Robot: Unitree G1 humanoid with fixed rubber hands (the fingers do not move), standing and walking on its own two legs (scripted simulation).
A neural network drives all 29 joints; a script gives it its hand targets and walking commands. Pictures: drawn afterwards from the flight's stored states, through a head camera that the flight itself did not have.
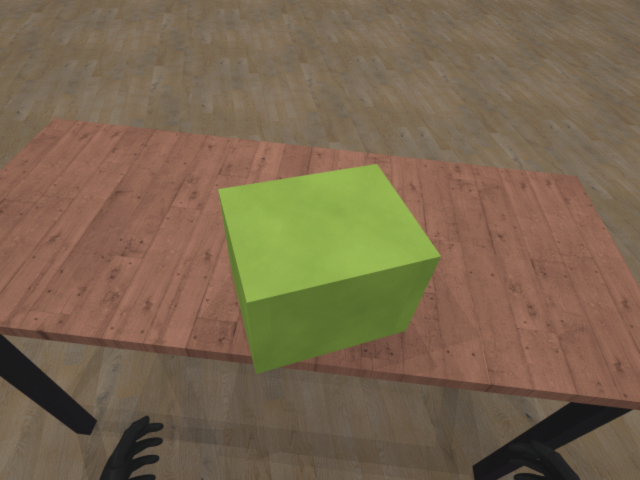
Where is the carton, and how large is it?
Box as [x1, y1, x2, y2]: [218, 164, 440, 373]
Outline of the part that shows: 376,164 218,189 231,270 256,373 403,331 406,329 440,255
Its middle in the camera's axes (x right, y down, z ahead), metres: +0.00 +0.03 +0.56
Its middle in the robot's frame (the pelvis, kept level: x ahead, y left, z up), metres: +0.43 +0.02 +0.03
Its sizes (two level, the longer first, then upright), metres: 0.237 0.188 0.182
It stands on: a table, 0.70 m high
